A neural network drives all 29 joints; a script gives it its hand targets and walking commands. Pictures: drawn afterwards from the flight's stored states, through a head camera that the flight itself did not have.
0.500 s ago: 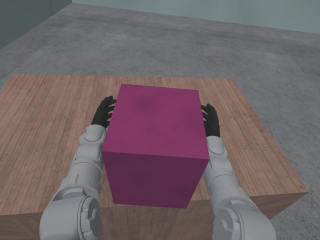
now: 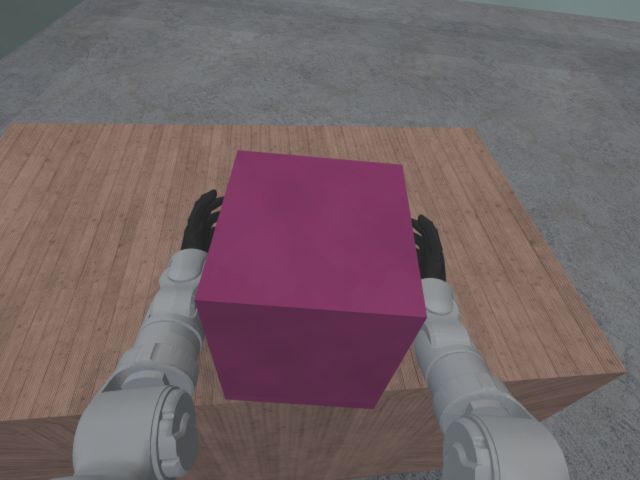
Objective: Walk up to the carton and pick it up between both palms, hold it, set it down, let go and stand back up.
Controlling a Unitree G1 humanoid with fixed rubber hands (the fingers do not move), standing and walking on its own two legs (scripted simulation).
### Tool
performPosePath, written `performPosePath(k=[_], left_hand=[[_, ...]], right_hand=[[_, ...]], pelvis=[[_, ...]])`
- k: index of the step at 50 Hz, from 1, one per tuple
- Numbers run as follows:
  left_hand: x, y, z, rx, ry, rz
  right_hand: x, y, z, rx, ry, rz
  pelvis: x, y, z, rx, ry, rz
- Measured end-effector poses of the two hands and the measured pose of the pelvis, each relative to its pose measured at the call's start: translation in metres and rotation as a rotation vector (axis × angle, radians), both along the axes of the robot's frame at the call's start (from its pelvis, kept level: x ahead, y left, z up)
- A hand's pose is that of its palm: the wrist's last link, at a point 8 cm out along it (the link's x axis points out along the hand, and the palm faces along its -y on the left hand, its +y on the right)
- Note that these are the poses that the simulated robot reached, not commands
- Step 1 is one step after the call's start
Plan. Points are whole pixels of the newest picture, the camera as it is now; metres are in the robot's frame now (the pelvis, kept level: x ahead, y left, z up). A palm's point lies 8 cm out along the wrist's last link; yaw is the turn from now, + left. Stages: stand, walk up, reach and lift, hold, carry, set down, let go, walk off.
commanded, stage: set down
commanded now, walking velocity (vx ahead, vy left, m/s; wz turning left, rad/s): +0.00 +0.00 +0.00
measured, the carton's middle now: (309, 287) +0.36 +0.01 +0.06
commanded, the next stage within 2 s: none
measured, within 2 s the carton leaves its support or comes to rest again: neither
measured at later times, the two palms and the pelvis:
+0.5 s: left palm (149, 284) +0.35 +0.20 +0.07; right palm (468, 308) +0.32 -0.18 +0.07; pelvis -0.03 -0.01 +0.00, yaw +0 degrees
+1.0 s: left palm (123, 346) +0.28 +0.22 +0.06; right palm (495, 362) +0.25 -0.20 +0.06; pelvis -0.04 -0.01 +0.00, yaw +0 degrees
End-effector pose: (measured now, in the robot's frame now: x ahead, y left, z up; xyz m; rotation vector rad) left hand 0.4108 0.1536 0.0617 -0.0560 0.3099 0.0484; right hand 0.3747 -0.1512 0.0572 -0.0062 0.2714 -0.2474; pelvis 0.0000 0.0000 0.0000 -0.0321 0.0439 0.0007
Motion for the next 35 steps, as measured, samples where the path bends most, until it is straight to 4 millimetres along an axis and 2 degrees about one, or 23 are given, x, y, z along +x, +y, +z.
performPosePath(k=[9,14,20,23,28,35], left_hand=[[-0.007,0.0,0.006,-0.008,0.009,0.01],[-0.026,0.012,0.007,0.009,0.009,0.02],[-0.053,0.035,0.003,0.007,0.028,0.054],[-0.061,0.044,0.007,0.002,0.015,0.069],[-0.067,0.045,0.017,0.008,-0.024,0.057],[-0.081,0.048,0.013,0.019,-0.024,0.035]], right_hand=[[-0.005,-0.007,0.007,-0.014,-0.042,0.0],[-0.023,-0.012,0.01,-0.005,-0.082,-0.004],[-0.049,-0.028,0.008,0.015,-0.052,-0.043],[-0.056,-0.032,0.011,0.008,-0.035,-0.046],[-0.063,-0.03,0.02,0.015,-0.051,-0.033],[-0.079,-0.032,0.016,0.026,-0.062,-0.042]], pelvis=[[-0.005,-0.004,-0.001,0.005,0.019,-0.001],[-0.013,-0.006,-0.001,0.009,0.006,-0.004],[-0.025,-0.008,-0.002,0.012,-0.014,-0.004],[-0.031,-0.008,-0.002,0.013,-0.023,-0.003],[-0.037,-0.009,-0.003,0.015,-0.035,-0.002],[-0.038,-0.009,-0.003,0.016,-0.037,-0.003]])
